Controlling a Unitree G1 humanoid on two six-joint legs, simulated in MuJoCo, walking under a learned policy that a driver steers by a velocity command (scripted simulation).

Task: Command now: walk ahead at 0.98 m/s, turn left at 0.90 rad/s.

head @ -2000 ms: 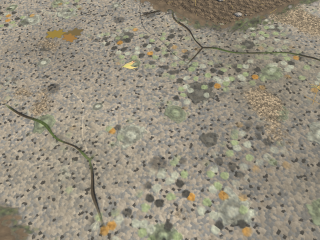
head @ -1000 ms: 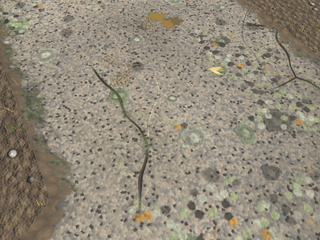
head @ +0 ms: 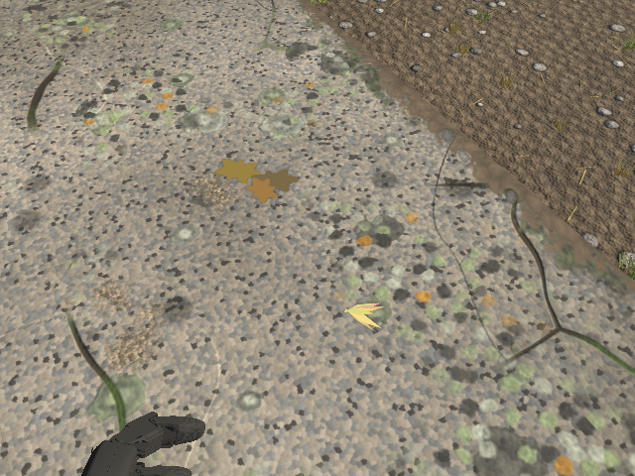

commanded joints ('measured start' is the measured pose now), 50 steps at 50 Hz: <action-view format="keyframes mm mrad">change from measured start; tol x32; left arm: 1 -99 102 20 -83 -26 9 -10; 7 -46 175 52 -76 -43 -12 8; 10 545 345 135 52 -21 -26 59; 33 634 115 79 251 -105 -19 22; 50 84 145 108 106 -56 -35 -9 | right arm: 1 -83 -151 -41 -96 13 -41 0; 26 -601 -32 70 -353 -28 -3 97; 32 -54 -187 12 -149 -76 -28 15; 50 -238 -110 3 -53 22 -24 -30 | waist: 1 17 -15 140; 9 220 46 -226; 11 145 -470 -482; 24 69 -43 128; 34 -74 11 -497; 50 62 72 -53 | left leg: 1 -321 200 -292 -282 137 100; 8 1 232 -318 143 764 -30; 11 -567 56 -96 988 -238 -89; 12 -688 166 -51 1046 -121 -75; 22 -685 266 -35 606 164 -112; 30 -90 112 202 188 149 -13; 33 668 715 -591 142 771 171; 42 -155 403 -25 -158 960 76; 50 1 381 -14 -52 680 -35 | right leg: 1 159 27 -128 -300 217 23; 9 782 120 -102 -553 72 -56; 11 1168 -381 721 -815 -562 -184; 25 463 -92 -195 -1125 273 -170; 30 697 -103 -289 -615 1231 -142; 31 609 -70 -304 -340 1145 -118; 33 81 176 -181 456 -342 -70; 50 297 131 -113 -587 381 -78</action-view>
